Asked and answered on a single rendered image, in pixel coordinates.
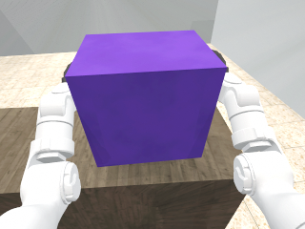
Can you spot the robot left forearm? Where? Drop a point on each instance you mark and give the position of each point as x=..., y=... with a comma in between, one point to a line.
x=54, y=126

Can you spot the robot left hand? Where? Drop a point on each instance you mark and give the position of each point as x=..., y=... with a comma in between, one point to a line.
x=63, y=79

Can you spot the carton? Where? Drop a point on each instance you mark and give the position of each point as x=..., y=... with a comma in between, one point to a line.
x=145, y=96

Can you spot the robot right hand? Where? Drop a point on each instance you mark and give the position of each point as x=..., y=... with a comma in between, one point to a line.
x=221, y=58

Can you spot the pedestal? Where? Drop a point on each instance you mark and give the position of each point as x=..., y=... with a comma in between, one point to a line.
x=190, y=193

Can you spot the left robot upper arm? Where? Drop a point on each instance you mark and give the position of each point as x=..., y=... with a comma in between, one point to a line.
x=47, y=190

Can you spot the right robot upper arm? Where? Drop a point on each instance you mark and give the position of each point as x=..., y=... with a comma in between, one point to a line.
x=267, y=178

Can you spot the robot right forearm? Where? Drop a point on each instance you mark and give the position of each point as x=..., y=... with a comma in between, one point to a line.
x=251, y=132

